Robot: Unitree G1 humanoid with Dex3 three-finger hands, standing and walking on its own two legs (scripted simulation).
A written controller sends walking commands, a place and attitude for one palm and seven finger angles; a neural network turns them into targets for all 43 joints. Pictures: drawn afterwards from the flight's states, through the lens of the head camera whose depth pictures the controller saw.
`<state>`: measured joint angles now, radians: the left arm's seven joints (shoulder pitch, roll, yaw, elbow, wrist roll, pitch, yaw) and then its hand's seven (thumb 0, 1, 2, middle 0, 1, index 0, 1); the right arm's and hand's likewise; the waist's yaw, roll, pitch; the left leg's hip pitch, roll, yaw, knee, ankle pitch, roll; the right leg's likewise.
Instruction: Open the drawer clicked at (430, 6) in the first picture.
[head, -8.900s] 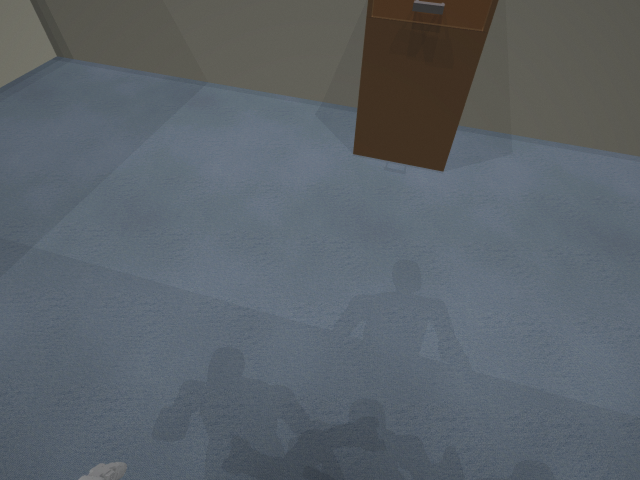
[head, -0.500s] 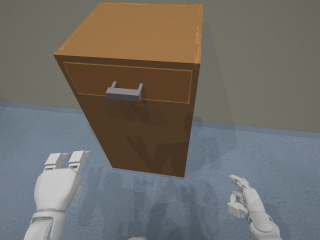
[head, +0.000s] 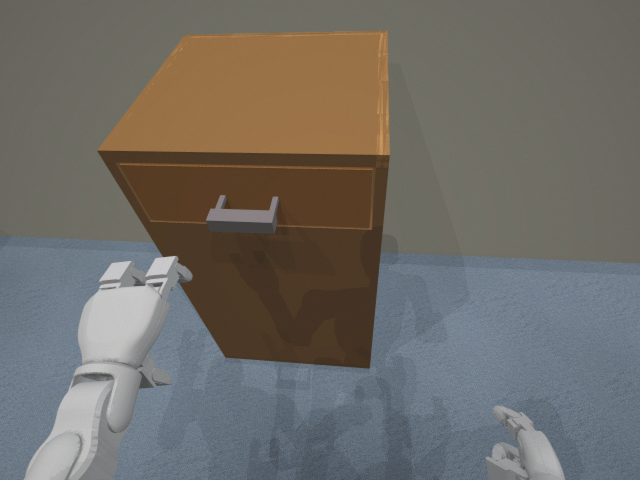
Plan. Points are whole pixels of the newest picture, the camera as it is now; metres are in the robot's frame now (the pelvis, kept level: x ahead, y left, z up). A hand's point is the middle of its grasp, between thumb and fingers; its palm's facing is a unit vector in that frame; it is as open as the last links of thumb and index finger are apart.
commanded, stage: raise the hand with hooked fingers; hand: left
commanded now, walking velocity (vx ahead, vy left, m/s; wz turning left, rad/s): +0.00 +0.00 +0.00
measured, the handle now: (245, 211) +0.52 +0.20 +0.00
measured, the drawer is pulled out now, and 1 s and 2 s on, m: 0.00 0.00 0.00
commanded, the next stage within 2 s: move the hooked fingers above the handle in 0.74 s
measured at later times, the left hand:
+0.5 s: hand (133, 282) +0.29 +0.25 +0.12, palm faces +0.03 -0.06 -1.00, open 13.8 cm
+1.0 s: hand (155, 298) +0.28 +0.23 +0.10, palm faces +0.00 -0.06 -1.00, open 13.8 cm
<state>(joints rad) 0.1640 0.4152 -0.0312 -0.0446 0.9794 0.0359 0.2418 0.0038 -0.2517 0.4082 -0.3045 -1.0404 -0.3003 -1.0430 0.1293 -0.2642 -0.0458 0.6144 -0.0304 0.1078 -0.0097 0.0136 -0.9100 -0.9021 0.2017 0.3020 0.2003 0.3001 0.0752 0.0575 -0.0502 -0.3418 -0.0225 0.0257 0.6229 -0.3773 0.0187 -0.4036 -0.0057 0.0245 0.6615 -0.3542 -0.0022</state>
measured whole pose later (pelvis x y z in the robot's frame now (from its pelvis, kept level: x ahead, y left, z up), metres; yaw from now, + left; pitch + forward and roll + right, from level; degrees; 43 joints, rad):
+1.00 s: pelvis -0.03 -0.01 +0.02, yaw +1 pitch +1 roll +1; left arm -0.18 0.47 -0.09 0.18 0.94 -0.04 0.05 0.00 -0.49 0.30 -0.32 -1.20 -0.32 -1.20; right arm 0.13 -0.25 -0.01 0.64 0.01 0.11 -0.02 0.01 -0.91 -0.90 0.20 0.30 0.20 0.30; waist 0.08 0.07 -0.01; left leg -0.23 -0.02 0.00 0.45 -0.25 0.01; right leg -0.28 -0.01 0.00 0.50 -0.24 -0.01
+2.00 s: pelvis -0.01 +0.00 +0.00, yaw +0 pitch +11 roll +0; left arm -0.66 0.46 -0.09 0.80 1.05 -0.07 0.17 0.00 -0.49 0.31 -0.32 -1.20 -0.32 -1.20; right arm 0.27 -0.25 -0.05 0.66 0.01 0.12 -0.02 0.01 -0.91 -0.90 0.20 0.30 0.20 0.30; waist -0.02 0.04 -0.08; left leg -0.47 -0.02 0.02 0.62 -0.34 0.02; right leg -0.51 0.00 0.02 0.63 -0.31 0.00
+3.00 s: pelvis +0.00 +0.01 -0.01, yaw +0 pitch +16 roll +0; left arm -0.82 0.44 -0.09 1.00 1.08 -0.06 0.24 0.00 -0.49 0.31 -0.32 -1.20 -0.32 -1.20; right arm 0.33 -0.26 -0.06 0.68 -0.01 0.13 0.00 0.01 -0.91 -0.90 0.20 0.30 0.20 0.30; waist -0.08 0.04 -0.12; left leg -0.58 -0.01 0.02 0.68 -0.37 0.03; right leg -0.61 0.01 0.02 0.66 -0.32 0.00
